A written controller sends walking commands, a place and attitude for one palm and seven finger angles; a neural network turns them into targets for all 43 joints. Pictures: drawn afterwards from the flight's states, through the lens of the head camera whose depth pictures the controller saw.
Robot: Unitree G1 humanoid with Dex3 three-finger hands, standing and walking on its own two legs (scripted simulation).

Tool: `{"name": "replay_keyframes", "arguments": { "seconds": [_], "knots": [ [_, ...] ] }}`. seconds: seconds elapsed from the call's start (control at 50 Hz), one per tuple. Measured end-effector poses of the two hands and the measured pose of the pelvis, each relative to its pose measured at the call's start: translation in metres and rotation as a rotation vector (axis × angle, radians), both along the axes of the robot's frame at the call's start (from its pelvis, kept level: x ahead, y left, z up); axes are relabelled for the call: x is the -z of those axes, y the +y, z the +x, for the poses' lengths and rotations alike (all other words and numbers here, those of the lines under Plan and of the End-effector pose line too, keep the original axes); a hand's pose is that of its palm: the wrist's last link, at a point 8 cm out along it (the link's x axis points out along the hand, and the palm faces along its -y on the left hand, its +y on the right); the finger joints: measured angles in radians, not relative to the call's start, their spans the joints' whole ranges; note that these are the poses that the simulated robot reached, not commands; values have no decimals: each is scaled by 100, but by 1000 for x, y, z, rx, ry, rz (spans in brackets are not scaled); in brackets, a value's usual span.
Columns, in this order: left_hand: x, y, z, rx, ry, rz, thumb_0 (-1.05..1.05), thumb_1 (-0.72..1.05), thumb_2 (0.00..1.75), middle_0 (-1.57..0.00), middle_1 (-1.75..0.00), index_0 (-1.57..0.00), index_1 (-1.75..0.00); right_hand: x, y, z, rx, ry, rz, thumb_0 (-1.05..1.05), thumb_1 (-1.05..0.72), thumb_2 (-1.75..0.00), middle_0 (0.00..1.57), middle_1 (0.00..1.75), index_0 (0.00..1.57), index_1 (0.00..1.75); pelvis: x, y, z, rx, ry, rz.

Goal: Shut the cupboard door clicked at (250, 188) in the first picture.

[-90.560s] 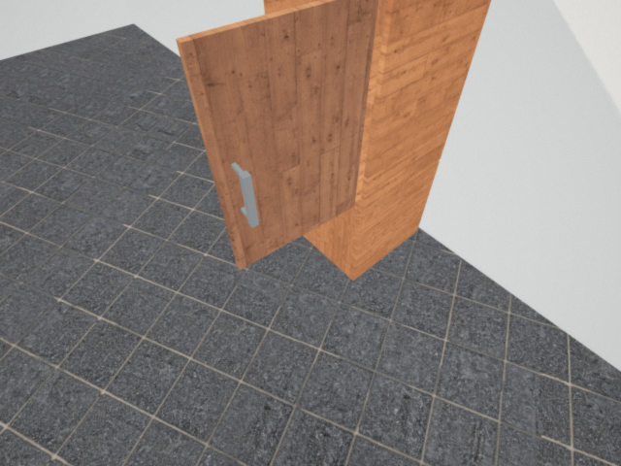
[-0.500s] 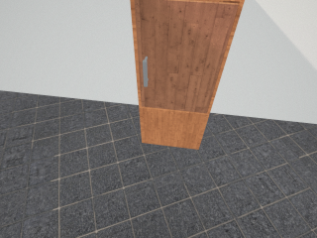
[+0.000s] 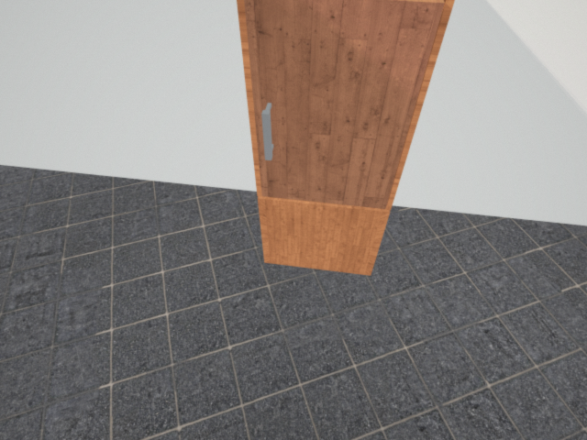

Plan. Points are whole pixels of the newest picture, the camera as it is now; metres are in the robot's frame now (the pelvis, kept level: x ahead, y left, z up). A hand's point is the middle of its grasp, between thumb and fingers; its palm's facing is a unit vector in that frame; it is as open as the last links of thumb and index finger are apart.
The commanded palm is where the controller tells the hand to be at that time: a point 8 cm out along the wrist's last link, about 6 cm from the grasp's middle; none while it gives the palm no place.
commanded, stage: look to check the result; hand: left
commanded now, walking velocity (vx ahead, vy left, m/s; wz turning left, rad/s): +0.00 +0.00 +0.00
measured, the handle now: (268, 132) +0.86 +0.11 -0.08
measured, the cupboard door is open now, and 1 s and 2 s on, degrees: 0 0 0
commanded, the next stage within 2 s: stand and wait in 0.16 s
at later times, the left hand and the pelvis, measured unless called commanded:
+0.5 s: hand out of the picture +0.03 +0.19 -0.17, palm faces +0.00 -0.97 -0.25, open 7.4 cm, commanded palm none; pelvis +0.01 -0.01 +0.00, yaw +0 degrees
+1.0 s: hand out of the picture +0.03 +0.18 -0.17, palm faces +0.01 -0.97 -0.25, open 7.4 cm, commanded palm none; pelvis +0.01 -0.02 +0.00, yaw +0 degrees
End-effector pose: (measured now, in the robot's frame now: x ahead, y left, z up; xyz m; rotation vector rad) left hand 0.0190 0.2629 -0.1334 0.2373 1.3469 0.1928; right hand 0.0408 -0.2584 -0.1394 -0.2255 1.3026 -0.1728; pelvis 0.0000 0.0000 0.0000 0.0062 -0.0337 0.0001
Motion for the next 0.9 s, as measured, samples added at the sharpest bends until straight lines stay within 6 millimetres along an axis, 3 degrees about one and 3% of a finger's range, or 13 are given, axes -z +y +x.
{"name": "replay_keyframes", "arguments": {
  "seconds": [0.24,0.66,0.9],
  "knots": [
    [2,-13,5,-2,-8,-15,0,91,89,-21,-30,-20,-30,-2,-8,10,-7,-13,-6,0,-90,-89,20,30,21,30,0,-7,5,-1,-3,3],
    [5,-28,0,-8,28,-28,0,91,89,-21,-30,-20,-30,3,-11,-5,16,41,4,0,-90,-89,20,30,21,30,0,-16,10,4,-2,5],
    [5,-32,3,-9,19,-27,0,91,89,-21,-30,-20,-30,4,-11,-5,21,35,10,0,-90,-89,20,30,21,30,1,-18,12,7,-6,6]
  ]
}}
